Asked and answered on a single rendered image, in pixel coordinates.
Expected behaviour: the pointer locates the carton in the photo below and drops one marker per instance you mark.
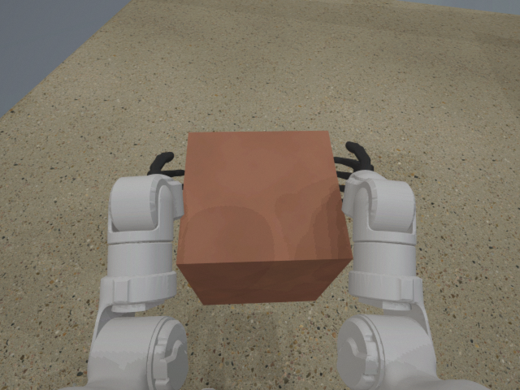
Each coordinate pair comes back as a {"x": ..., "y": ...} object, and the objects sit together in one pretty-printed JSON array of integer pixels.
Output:
[{"x": 262, "y": 217}]

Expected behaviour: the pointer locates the robot right upper arm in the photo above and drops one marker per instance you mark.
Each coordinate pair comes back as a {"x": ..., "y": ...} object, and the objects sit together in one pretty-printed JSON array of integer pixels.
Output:
[{"x": 389, "y": 352}]

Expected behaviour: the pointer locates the robot left forearm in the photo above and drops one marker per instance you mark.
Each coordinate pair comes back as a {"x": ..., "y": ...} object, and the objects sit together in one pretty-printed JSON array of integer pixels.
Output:
[{"x": 141, "y": 213}]

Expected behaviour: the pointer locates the robot left upper arm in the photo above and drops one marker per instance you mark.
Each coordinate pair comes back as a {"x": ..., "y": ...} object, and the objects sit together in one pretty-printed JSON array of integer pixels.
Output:
[{"x": 138, "y": 353}]

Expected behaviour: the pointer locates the robot left hand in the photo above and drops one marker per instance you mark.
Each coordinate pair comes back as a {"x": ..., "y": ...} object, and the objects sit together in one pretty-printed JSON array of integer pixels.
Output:
[{"x": 159, "y": 162}]

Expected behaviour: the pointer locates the robot right forearm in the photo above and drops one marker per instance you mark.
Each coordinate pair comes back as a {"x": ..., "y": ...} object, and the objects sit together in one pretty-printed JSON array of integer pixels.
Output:
[{"x": 384, "y": 256}]

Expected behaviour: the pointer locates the robot right hand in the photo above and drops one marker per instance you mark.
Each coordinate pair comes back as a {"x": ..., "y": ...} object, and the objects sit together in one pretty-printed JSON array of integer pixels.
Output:
[{"x": 363, "y": 163}]

